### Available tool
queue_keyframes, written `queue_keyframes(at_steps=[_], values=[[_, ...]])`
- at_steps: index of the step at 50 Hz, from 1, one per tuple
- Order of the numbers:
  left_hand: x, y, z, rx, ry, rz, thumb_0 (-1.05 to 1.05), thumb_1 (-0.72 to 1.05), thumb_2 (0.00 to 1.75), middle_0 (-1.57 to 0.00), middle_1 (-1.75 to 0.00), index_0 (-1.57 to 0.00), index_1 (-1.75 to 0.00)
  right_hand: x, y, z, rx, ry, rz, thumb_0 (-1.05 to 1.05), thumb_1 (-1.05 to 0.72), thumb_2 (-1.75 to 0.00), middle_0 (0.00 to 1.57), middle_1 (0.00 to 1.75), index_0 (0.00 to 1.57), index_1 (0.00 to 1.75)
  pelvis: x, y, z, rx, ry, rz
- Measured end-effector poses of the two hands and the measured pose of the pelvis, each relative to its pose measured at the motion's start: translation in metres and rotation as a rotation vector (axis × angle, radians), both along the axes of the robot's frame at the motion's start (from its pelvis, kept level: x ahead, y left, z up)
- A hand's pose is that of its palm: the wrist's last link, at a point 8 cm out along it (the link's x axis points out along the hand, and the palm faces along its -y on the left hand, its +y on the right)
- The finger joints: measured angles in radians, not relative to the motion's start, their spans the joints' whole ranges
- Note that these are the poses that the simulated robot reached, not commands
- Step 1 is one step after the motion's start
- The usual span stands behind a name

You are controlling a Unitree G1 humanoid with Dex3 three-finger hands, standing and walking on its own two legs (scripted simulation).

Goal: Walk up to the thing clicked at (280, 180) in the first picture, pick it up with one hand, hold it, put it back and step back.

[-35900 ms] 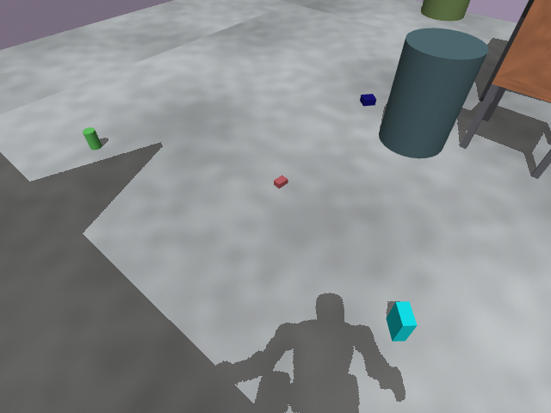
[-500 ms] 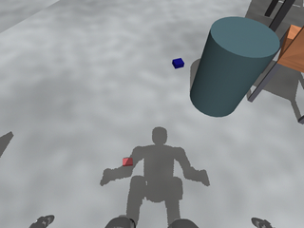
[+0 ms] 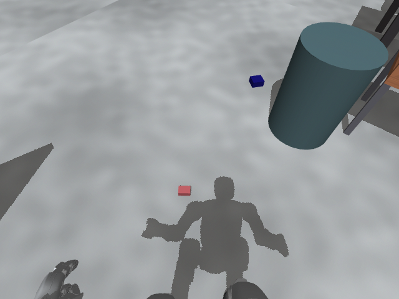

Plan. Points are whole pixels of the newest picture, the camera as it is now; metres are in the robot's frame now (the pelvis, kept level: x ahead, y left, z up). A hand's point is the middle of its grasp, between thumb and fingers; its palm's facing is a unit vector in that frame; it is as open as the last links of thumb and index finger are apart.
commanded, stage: step back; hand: left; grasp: from above
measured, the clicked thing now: (184, 190) +0.68 +0.10 -0.74
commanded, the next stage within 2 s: none
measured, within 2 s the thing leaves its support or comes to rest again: neither
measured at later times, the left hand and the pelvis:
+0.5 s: hand out of the picture -0.10 +0.24 -0.13, palm faces -0.08 -0.91 -0.42, open 7.4 cm; pelvis -0.17 -0.02 +0.01, yaw -5 degrees
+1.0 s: hand out of the picture -0.22 +0.24 -0.14, palm faces -0.06 -0.92 -0.40, open 7.4 cm; pelvis -0.34 -0.02 +0.00, yaw -4 degrees
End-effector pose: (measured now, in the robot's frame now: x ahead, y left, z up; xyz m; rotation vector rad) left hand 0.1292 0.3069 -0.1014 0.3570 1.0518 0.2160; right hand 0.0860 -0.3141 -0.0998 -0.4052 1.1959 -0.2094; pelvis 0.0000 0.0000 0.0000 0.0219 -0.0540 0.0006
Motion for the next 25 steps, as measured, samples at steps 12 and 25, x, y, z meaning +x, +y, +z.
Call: queue_keyframes(at_steps=[12,25], values=[[-0.110,0.007,-0.003,-0.003,0.141,0.004,0.01,0.90,0.90,-0.21,-0.30,-0.20,-0.30,-0.051,0.009,0.025,0.004,-0.121,-0.012,0.00,-0.90,-0.89,0.21,0.30,0.21,0.30,-0.073,-0.001,0.013,-0.046,0.017,-0.069],[-0.232,-0.025,0.016,0.039,0.193,-0.003,0.01,0.90,0.90,-0.21,-0.30,-0.21,-0.30,-0.170,-0.031,-0.002,0.046,-0.075,-0.092,0.00,-0.90,-0.89,0.21,0.30,0.20,0.30,-0.168,-0.025,0.011,0.007,0.012,-0.091]])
